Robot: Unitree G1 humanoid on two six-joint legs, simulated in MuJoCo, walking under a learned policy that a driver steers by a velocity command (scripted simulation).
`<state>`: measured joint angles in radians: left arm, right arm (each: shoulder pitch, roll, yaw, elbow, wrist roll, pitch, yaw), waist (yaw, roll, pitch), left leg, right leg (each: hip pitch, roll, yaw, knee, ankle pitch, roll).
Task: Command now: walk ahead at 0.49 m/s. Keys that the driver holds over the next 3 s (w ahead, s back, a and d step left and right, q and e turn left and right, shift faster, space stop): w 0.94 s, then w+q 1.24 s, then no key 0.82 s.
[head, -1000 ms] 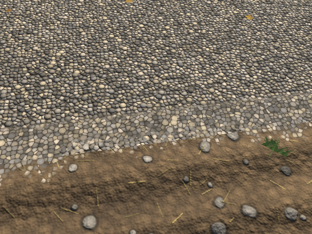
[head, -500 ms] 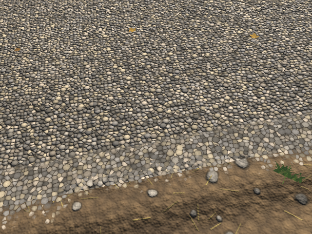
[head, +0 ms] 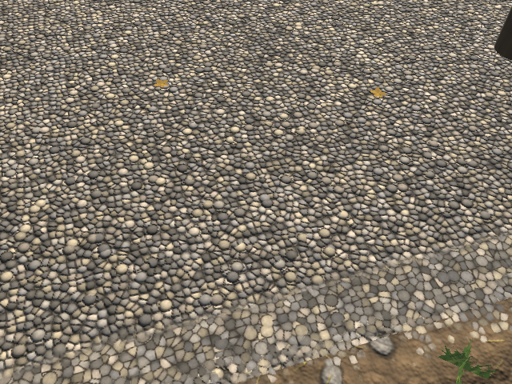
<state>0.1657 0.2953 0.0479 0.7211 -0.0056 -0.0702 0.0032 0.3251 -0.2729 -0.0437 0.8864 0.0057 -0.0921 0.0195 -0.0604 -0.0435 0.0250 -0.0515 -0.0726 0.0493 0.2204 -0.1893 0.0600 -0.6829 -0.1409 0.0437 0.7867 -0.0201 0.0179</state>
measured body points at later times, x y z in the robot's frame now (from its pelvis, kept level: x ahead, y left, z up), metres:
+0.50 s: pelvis +0.29 -0.06 +0.00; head +0.32 -0.07 +0.45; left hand +0.33 +0.22 -0.12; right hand +0.47 -0.32 -0.11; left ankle +0.43 +0.12 -0.68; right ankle +0.27 -0.15 -0.75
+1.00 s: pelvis +0.58 +0.01 +0.00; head +0.60 +0.03 +0.45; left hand +0.72 +0.29 -0.11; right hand +0.62 -0.26 -0.12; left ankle +0.57 +0.09 -0.75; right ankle +0.68 -0.17 -0.68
